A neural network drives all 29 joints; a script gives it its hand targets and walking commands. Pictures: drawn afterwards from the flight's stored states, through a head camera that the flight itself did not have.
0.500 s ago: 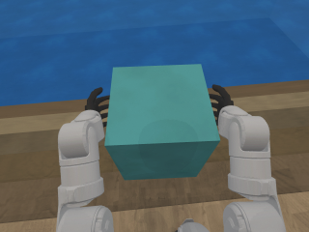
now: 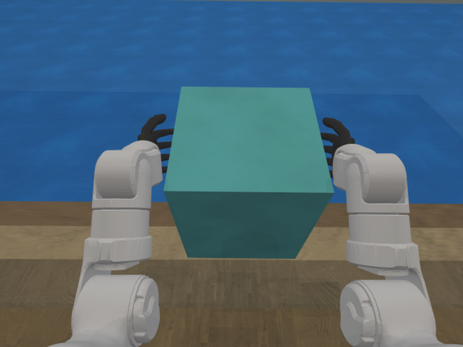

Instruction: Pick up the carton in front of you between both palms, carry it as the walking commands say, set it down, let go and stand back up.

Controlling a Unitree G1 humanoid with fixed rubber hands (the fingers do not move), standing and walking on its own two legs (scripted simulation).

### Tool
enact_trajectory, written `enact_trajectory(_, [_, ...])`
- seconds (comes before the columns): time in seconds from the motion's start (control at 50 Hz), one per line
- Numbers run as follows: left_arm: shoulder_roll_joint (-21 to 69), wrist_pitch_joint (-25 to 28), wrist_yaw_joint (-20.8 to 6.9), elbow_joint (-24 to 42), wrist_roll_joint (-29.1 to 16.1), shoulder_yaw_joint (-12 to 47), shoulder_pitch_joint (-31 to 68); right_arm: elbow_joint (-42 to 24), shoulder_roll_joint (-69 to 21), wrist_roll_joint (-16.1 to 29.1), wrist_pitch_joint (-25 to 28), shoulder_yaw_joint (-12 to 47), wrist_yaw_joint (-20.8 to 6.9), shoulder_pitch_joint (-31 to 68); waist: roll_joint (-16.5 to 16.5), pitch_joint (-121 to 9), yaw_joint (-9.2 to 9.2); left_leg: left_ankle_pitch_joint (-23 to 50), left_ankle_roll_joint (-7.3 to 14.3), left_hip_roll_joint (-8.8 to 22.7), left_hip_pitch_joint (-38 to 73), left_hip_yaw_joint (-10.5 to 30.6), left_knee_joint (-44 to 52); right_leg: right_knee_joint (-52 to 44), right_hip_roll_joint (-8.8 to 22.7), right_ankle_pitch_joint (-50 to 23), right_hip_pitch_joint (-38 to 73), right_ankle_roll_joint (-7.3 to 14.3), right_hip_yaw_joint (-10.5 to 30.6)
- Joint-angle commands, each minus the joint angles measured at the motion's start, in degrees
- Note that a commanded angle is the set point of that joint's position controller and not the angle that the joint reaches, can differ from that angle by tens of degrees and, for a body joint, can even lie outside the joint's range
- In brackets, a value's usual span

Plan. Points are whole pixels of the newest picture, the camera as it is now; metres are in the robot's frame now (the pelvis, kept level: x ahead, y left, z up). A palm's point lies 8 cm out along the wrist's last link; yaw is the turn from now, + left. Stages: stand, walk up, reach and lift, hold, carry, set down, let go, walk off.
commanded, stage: carry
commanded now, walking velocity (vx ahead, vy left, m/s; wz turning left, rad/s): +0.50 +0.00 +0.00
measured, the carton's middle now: (243, 180) +0.39 +0.02 +0.12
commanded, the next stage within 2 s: none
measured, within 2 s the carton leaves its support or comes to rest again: neither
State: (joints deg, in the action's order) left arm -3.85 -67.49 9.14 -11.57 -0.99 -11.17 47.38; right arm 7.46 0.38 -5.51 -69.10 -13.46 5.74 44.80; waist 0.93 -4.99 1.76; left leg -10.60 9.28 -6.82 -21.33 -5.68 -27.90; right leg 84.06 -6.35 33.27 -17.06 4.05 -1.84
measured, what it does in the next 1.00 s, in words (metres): goes down: right foot 0.10 m lower, then left foot 0.10 m lower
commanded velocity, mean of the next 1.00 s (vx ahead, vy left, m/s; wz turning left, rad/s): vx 0.50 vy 0.00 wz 0.00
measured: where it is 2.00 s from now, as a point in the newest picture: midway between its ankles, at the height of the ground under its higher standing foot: (250, 211)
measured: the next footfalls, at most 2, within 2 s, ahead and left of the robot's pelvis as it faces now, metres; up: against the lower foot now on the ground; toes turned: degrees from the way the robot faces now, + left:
right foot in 0.42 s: +0.45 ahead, -0.08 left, -0.10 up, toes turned -4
left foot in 0.94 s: +0.79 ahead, +0.00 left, -0.21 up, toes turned +0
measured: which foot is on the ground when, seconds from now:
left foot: down 0.00-0.44, up 0.46-0.92, down 0.94-1.00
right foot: up 0.00-0.40, down 0.42-0.96, up 0.98-1.00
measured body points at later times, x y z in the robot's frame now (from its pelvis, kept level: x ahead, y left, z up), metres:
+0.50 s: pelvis +0.34 -0.04 -0.11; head +0.37 -0.04 +0.34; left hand +0.71 +0.11 +0.00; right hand +0.71 -0.20 +0.00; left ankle +0.14 +0.04 -0.65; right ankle +0.41 -0.08 -0.83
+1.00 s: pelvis +0.69 -0.04 -0.22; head +0.66 -0.04 +0.23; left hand +1.06 +0.09 -0.08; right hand +1.03 -0.21 -0.08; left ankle +0.75 +0.00 -0.94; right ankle +0.49 -0.10 -0.75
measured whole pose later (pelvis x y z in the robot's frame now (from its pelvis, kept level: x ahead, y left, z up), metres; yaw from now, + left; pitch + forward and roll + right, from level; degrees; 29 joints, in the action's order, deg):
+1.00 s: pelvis +0.69 -0.04 -0.22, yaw -2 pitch +3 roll +0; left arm -2.2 -64.0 7.9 -12.1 -0.2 -10.4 37.3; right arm 8.4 -1.3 -4.2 -66.8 -10.0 8.0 36.1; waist -0.8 -7.0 -1.6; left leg -11.3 6.9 -4.2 -26.8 -5.3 -36.7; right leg 88.4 -6.3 35.6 -20.4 3.2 -3.8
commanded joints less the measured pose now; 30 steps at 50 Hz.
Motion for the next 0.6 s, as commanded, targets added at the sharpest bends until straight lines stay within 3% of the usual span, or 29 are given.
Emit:
enact_trajectory(0.0, [58.7,-5.3,-12.9,4.8,-22.7,30.3,36.6,-2.8,-47.6,23.9,-2.2,29.6,-9.4,35.9,-10.0,-30.1,-6.35,32.6,12.0,31.1,46.4,36.7,-8.7,11.6,5.3,6.9,-36.9,-0.2,7.0])
enact_trajectory(0.02, [59.2,-5.0,-12.3,8.9,-21.9,29.1,39.5,-7.8,-53.4,27.3,-2.4,32.7,-9.8,41.8,-1.7,-28.6,-5.06,15.2,13.1,30.8,37.7,42.2,-4.0,12.2,5.9,6.7,-37.1,-1.0,6.8])
enact_trajectory(0.04, [59.9,-4.5,-11.7,11.7,-20.2,27.8,41.6,-13.1,-58.2,30.8,-2.4,35.3,-10.3,50.0,4.4,-24.3,-4.78,14.4,10.3,28.9,32.3,41.4,-4.1,9.8,6.1,3.4,-37.4,-0.5,8.2])
enact_trajectory(0.06, [61.2,-4.2,-11.4,12.8,-19.0,27.3,41.6,-15.0,-61.6,33.4,-2.1,37.2,-10.4,53.3,5.1,-22.5,-4.42,15.8,6.6,26.3,26.2,39.3,-3.9,6.0,6.5,2.5,-34.6,-0.4,7.3])
enact_trajectory(0.08, [61.9,-3.7,-11.3,13.7,-18.5,26.7,40.3,-17.5,-64.1,35.3,-1.8,38.3,-10.5,55.5,6.3,-20.4,-3.96,17.4,2.8,22.5,22.4,33.4,-4.9,-2.7,7.9,-8.5,-32.9,-0.2,8.1])
enact_trajectory(0.1, [63.0,-3.3,-11.2,13.4,-17.6,26.6,38.3,-18.4,-65.4,36.2,-1.3,39.2,-10.5,55.3,1.7,-22.0,-4.44,21.0,1.2,20.5,20.2,30.0,-5.2,-5.3,7.3,-11.5,-30.0,-0.4,5.6])
enact_trajectory(0.12, [63.1,-2.8,-11.2,13.1,-16.8,26.8,36.2,-17.9,-66.4,36.6,-0.7,39.5,-10.5,53.5,0.7,-22.6,-4.17,27.1,0.5,18.7,18.6,25.1,-5.6,-12.2,8.1,-17.0,-27.7,-0.9,5.9])
enact_trajectory(0.16, [64.0,-1.7,-11.2,13.2,-15.1,28.4,32.7,-16.5,-67.8,35.7,0.8,40.6,-10.7,48.0,-5.0,-25.9,-5.78,43.6,1.5,17.3,24.5,21.5,-9.5,-19.1,7.2,-17.6,-27.5,-0.9,2.7])
enact_trajectory(0.18, [64.2,-0.9,-11.3,13.1,-14.3,29.3,30.6,-15.7,-68.5,35.1,1.5,41.3,-11.0,45.3,-5.5,-27.8,-6.32,48.5,1.2,16.8,27.9,19.6,-11.2,-23.6,7.0,-18.8,-27.4,-0.5,1.6])
enact_trajectory(0.2, [64.4,0.0,-11.4,12.8,-13.5,30.3,28.7,-15.0,-68.8,34.6,2.5,41.9,-11.4,43.0,-7.2,-30.5,-5.95,54.6,0.5,17.1,31.5,19.0,-14.6,-18.7,7.1,-25.5,-27.7,0.8,0.9])
enact_trajectory(0.22, [65.0,0.9,-11.5,12.8,-13.3,31.5,26.9,-14.2,-69.0,33.9,3.3,42.6,-11.7,40.8,-7.1,-31.3,-6.12,54.9,0.3,16.9,34.8,18.2,-16.3,-19.8,7.4,-24.9,-30.3,1.3,1.0])
enact_trajectory(0.24, [65.8,1.8,-11.7,12.8,-13.1,33.1,26.3,-13.7,-68.8,33.2,4.2,43.2,-12.0,38.8,-5.7,-29.9,-8.97,48.8,-0.7,13.5,42.8,17.3,-19.2,-25.4,6.9,-33.4,-38.1,1.0,0.8])
enact_trajectory(0.28, [65.8,3.4,-12.2,13.9,-13.2,35.6,24.9,-13.0,-68.1,32.3,5.8,44.5,-12.5,34.7,-6.0,-26.3,-10.53,48.0,-1.6,10.9,45.8,16.1,-21.6,-35.9,4.5,-35.9,-39.0,0.6,-3.0])
enact_trajectory(0.32, [64.6,4.5,-12.6,14.1,-12.9,36.7,22.0,-12.7,-67.3,31.7,6.9,45.5,-12.8,32.3,-0.8,-21.1,-10.99,31.1,-2.3,6.5,32.5,11.0,-22.8,-57.0,1.6,-51.6,-22.1,-1.2,-6.8])
enact_trajectory(0.34, [64.0,4.8,-12.8,14.6,-13.2,37.4,21.6,-12.1,-66.4,31.5,7.4,45.8,-13.0,31.1,-2.9,-19.6,-9.73,28.5,-2.7,6.8,26.1,9.8,-23.5,-60.9,1.2,-54.6,-12.3,-1.1,-7.8])
enact_trajectory(0.36, [62.9,5.0,-13.0,15.1,-13.3,37.9,21.5,-11.5,-65.9,31.3,7.8,46.3,-13.1,30.4,-6.2,-19.6,-7.11,33.0,-3.0,7.9,22.3,9.1,-27.0,-62.1,1.7,-56.2,-4.6,-0.4,-7.8])
enact_trajectory(0.38, [62.0,5.0,-13.2,15.1,-13.5,38.3,21.2,-10.3,-65.4,31.0,8.0,46.5,-13.2,29.2,-8.0,-21.5,-2.57,37.0,-4.0,8.9,18.0,7.5,-33.9,-63.3,3.5,-57.2,5.6,0.6,-7.8])
enact_trajectory(0.4, [60.6,5.0,-13.6,15.4,-13.4,38.1,20.9,-9.8,-64.6,30.4,8.2,46.3,-13.3,28.4,-6.1,-22.1,2.73,28.2,-5.2,7.8,10.9,4.0,-45.8,-64.3,6.8,-58.5,15.4,2.0,-7.0])
enact_trajectory(0.42, [58.7,4.7,-14.1,14.1,-13.3,37.8,20.4,-8.6,-64.0,29.3,8.0,45.6,-13.3,27.9,5.8,-21.8,2.05,-19.1,-6.7,2.6,-5.2,2.9,-59.2,-55.4,15.7,-73.1,27.2,4.5,1.6])
enact_trajectory(0.44, [58.7,4.3,-14.2,9.7,-14.0,37.4,16.9,-6.4,-62.1,28.7,7.0,44.5,-13.0,26.4,10.8,-29.8,1.00,-32.4,-7.6,1.6,-19.4,8.2,-67.8,-41.6,25.4,-84.4,44.2,12.0,19.1])
enact_trajectory(0.46, [58.9,3.8,-14.7,8.3,-15.1,36.8,14.4,-4.7,-59.9,27.6,6.5,43.1,-12.4,23.0,7.9,-30.8,3.52,-30.8,-7.4,3.3,-24.9,8.2,-68.2,-43.2,25.4,-73.5,44.3,13.7,22.0])
enact_trajectory(0.48, [60.0,3.8,-15.1,9.1,-17.0,37.7,16.1,-4.8,-59.8,26.0,6.4,41.9,-11.9,22.6,9.1,-32.1,3.68,-30.1,-7.8,3.5,-30.3,7.8,-68.7,-49.6,27.8,-51.7,42.8,17.1,30.2])
enact_trajectory(0.5, [62.9,3.7,-15.7,10.0,-19.3,39.1,19.4,-5.3,-59.2,24.5,6.4,40.3,-11.3,23.3,2.8,-29.1,2.95,-26.7,-8.0,5.3,-31.4,7.7,-63.0,-52.6,25.6,-39.7,36.7,16.0,30.5])
enact_trajectory(0.54, [68.1,4.4,-16.7,12.4,-24.1,42.1,27.2,-6.8,-59.5,22.5,7.0,38.2,-10.4,25.2,-1.3,-24.6,1.50,-21.7,-7.8,7.8,-25.7,9.9,-54.9,-51.5,22.4,-39.3,22.8,13.9,27.9])
enact_trajectory(0.56, [69.9,4.8,-17.0,14.0,-26.0,43.1,30.2,-7.2,-60.0,21.8,7.4,37.5,-10.1,25.6,-1.9,-22.5,0.86,-15.3,-7.5,8.9,-25.5,10.3,-48.4,-50.1,20.5,-43.3,19.8,11.8,24.6])
enact_trajectory(0.58, [70.6,5.2,-17.2,14.6,-27.1,43.4,31.8,-7.8,-60.1,21.3,7.9,37.1,-9.7,25.3,-0.8,-21.4,0.97,-12.0,-8.6,9.2,-24.4,9.5,-43.1,-51.8,19.1,-43.5,16.5,11.2,21.3])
